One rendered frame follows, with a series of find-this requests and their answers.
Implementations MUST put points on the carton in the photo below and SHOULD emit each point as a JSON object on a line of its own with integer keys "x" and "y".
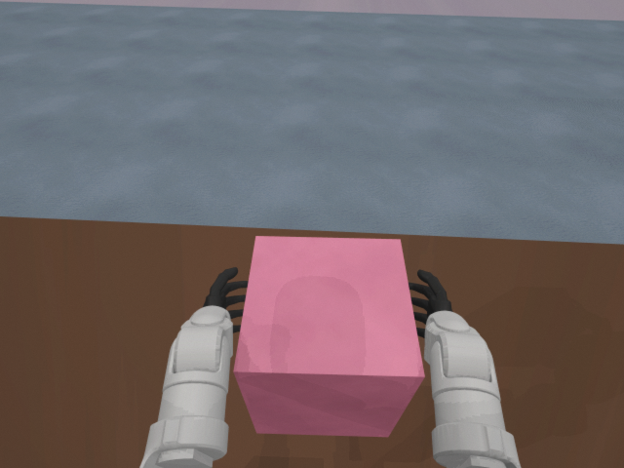
{"x": 328, "y": 343}

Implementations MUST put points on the robot left forearm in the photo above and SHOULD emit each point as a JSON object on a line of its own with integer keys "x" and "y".
{"x": 191, "y": 432}

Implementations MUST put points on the robot right forearm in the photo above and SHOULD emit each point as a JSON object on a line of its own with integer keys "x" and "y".
{"x": 470, "y": 430}

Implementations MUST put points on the robot left hand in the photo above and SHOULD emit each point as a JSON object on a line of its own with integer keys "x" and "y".
{"x": 221, "y": 288}

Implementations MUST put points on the robot right hand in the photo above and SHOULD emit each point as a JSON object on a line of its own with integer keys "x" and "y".
{"x": 436, "y": 294}

